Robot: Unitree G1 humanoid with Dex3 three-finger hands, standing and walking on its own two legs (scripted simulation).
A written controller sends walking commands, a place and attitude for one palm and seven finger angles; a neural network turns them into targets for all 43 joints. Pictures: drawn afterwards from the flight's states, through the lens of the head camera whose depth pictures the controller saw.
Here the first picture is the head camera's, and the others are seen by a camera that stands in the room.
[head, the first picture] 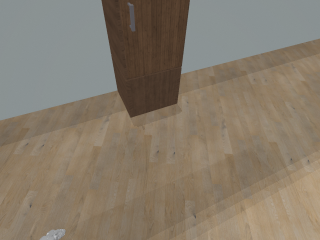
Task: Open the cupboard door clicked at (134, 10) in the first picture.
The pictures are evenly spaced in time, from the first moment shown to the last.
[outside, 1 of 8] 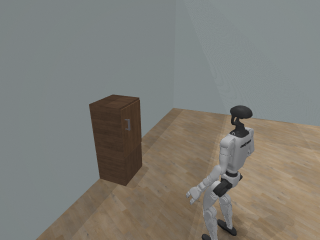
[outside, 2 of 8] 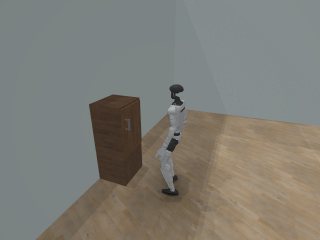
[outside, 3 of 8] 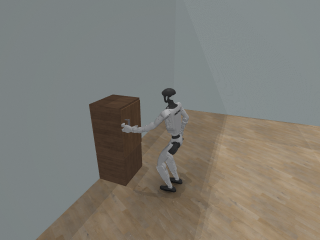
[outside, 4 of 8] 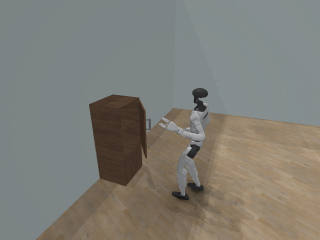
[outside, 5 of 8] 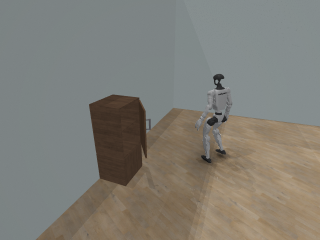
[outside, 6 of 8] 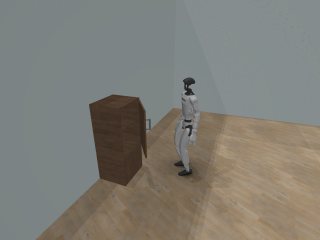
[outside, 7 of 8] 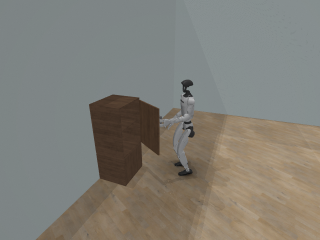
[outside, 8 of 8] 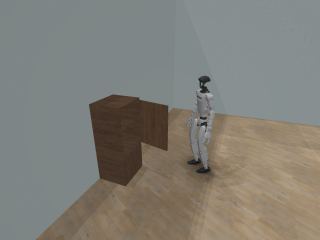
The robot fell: no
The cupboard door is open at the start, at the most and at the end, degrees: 0 78 78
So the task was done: yes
